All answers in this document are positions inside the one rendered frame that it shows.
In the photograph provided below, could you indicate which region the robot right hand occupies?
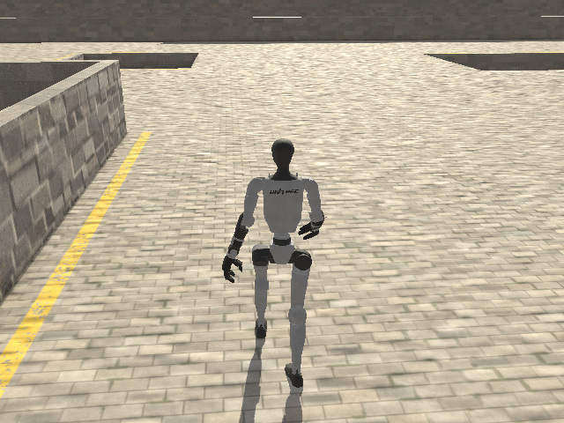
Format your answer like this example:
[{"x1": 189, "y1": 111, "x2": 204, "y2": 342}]
[{"x1": 298, "y1": 221, "x2": 319, "y2": 240}]

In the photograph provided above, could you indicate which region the right robot upper arm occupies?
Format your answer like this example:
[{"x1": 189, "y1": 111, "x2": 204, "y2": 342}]
[{"x1": 301, "y1": 176, "x2": 323, "y2": 223}]

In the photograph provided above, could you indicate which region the robot left forearm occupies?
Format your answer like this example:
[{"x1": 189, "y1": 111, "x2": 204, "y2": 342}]
[{"x1": 226, "y1": 213, "x2": 249, "y2": 259}]

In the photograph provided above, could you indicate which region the right robot foot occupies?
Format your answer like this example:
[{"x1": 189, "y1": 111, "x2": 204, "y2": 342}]
[{"x1": 285, "y1": 363, "x2": 303, "y2": 388}]

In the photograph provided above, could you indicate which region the left robot upper arm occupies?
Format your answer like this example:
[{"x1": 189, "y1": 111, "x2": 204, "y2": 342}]
[{"x1": 241, "y1": 177, "x2": 265, "y2": 227}]

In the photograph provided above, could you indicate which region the humanoid robot head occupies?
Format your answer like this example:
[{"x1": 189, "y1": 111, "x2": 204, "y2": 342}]
[{"x1": 268, "y1": 138, "x2": 298, "y2": 181}]

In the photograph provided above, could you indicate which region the robot left hand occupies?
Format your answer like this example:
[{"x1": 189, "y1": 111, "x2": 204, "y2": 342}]
[{"x1": 222, "y1": 256, "x2": 242, "y2": 283}]

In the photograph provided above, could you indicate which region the robot right forearm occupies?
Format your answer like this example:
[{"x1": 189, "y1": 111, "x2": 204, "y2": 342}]
[{"x1": 310, "y1": 210, "x2": 324, "y2": 232}]

